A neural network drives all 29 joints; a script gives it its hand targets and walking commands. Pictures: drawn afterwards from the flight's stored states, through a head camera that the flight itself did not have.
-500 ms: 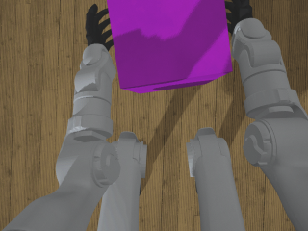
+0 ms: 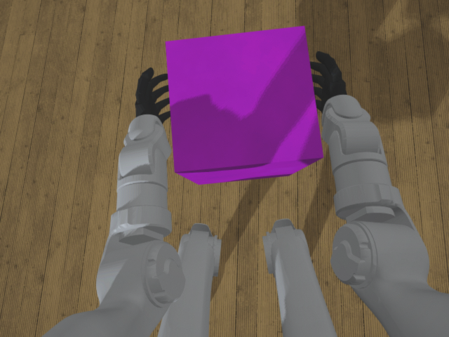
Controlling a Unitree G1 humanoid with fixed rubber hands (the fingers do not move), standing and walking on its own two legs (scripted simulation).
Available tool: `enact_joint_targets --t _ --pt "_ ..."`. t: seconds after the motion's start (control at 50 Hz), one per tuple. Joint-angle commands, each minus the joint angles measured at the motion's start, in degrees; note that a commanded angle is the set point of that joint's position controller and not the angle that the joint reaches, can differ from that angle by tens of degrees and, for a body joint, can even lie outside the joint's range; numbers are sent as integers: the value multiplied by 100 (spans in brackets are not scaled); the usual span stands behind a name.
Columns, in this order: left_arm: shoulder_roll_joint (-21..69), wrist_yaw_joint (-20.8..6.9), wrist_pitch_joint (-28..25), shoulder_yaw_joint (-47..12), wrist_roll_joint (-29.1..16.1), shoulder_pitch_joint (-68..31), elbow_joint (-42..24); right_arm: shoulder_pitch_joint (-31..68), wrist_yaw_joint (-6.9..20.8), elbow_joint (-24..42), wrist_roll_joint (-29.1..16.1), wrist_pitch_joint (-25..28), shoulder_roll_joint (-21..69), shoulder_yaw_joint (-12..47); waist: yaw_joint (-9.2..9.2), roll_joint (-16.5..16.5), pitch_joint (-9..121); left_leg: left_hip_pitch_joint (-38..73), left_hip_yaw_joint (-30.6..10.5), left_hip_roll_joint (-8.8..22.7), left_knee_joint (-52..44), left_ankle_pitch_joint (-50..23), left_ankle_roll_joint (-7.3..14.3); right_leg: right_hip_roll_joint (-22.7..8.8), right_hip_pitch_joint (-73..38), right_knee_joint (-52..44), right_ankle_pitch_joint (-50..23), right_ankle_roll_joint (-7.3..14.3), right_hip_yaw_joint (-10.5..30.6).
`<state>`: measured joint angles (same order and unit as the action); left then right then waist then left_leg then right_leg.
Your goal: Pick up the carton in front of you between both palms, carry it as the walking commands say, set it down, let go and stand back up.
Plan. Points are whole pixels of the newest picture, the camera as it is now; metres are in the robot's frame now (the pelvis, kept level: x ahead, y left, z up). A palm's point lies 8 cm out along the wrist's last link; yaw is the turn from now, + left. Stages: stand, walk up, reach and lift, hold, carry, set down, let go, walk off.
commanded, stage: reach and lift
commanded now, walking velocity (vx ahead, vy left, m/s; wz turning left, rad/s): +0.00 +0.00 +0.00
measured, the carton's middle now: (240, 122) +0.49 -0.01 -0.13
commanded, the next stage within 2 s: none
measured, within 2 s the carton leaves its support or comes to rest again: neither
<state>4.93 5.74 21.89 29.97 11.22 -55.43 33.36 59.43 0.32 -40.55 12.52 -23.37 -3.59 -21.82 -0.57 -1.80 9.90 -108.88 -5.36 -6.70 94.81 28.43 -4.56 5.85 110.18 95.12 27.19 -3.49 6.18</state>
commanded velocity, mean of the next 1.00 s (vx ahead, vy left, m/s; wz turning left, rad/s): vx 0.00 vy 0.00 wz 0.00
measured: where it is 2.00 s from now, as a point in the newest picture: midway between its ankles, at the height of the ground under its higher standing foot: (243, 287)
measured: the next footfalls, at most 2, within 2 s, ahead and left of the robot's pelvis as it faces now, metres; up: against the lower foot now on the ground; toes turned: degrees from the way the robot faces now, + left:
none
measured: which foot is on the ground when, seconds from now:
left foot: down 0.00-1.00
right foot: down 0.00-1.00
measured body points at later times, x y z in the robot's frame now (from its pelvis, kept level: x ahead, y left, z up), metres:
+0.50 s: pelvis +0.05 +0.00 +0.14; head +0.19 -0.01 +0.57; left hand +0.45 +0.14 +0.10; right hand +0.45 -0.16 +0.10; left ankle +0.10 +0.14 -0.49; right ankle +0.11 -0.13 -0.49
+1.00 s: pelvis +0.10 +0.01 +0.24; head +0.09 +0.00 +0.69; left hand +0.41 +0.15 +0.25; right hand +0.40 -0.15 +0.24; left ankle +0.10 +0.14 -0.49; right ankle +0.11 -0.13 -0.49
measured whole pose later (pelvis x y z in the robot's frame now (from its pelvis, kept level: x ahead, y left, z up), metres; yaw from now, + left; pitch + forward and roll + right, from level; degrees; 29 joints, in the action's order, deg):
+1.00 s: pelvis +0.10 +0.01 +0.24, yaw -1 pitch +5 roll +0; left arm 8.6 2.3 27.6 15.3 12.1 -14.9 24.0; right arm 14.6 -1.4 -23.8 12.7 -28.9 8.1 -14.4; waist 0.2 -0.5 6.9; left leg -20.3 -8.5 -3.1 31.5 15.7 -0.8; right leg 2.7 20.9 31.0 14.7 -1.3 8.3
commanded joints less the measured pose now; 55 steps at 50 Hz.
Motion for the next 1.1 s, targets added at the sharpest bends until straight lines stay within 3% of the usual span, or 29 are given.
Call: enact_joint_targets --t 0.0,0.36,0.64,0.94,1.0,1.08 --pt "6040 -1598 14 -3600 -1032 -3759 382 3253 1367 89 -1094 154 6487 2993 70 457 6011 3252 1032 -433 -1172 -1183 167 372 -4166 -1260 -1355 133 -1012" --pt "6276 -1606 -282 -3779 -775 -1651 607 1315 1193 142 -834 465 6850 3076 56 288 4279 5095 560 -325 -3130 -1301 257 309 -5993 -3163 -1484 221 -564" --pt "6316 -1665 -247 -4275 -680 36 256 -242 1193 704 -837 443 6897 3569 81 215 3109 7269 201 -118 -4852 -2129 340 156 -7926 -4855 -2214 272 -289" --pt "6224 -1816 617 -4935 -929 1492 -694 -1596 1262 1750 -1113 -425 6796 4210 76 132 1443 9666 28 101 -6756 -3116 336 -4 -10040 -6728 -3033 249 -189" --pt "6144 -1860 886 -4905 -939 1673 -842 -1770 1272 1968 -1102 -704 6689 4188 119 115 966 9894 25 119 -7043 -3007 328 -15 -10232 -7034 -2874 264 -194" --pt "5963 -1920 1148 -4572 -790 1652 -800 -1789 1318 1917 -951 -979 6599 3859 111 121 246 9857 75 143 -7310 -2301 367 -31 -10234 -7277 -2211 312 -241"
